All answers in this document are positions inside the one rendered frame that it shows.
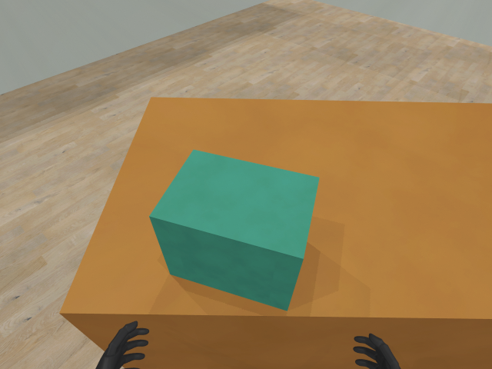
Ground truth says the left robot hand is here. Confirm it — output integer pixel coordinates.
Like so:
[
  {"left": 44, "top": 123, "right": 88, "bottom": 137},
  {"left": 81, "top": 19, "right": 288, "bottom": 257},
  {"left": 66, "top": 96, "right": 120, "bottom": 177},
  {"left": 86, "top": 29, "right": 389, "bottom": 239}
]
[{"left": 95, "top": 321, "right": 149, "bottom": 369}]

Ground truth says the pedestal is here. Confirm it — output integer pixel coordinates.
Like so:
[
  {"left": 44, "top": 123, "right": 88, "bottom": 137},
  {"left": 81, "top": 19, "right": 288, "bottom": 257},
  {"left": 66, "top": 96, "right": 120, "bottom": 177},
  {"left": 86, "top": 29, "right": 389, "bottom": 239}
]
[{"left": 59, "top": 97, "right": 492, "bottom": 369}]

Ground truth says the right robot hand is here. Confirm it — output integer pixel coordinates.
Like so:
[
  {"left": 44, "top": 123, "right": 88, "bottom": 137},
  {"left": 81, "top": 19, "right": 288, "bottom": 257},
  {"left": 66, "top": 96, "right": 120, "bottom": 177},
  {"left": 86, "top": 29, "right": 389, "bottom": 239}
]
[{"left": 353, "top": 334, "right": 401, "bottom": 369}]

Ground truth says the carton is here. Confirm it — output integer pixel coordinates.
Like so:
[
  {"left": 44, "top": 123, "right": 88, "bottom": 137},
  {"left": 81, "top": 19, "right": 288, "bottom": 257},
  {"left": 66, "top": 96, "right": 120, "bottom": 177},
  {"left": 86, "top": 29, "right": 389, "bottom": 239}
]
[{"left": 149, "top": 150, "right": 319, "bottom": 311}]

